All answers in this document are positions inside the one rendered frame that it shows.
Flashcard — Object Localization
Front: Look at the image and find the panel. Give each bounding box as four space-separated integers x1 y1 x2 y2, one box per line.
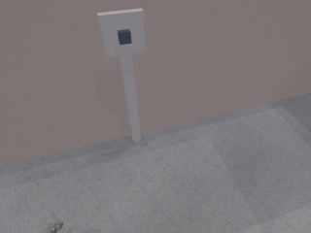
97 8 146 143

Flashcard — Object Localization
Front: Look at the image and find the robot left hand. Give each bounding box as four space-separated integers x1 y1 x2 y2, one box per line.
38 221 64 233

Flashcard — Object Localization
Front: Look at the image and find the button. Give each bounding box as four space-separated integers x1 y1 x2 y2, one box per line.
118 29 132 45

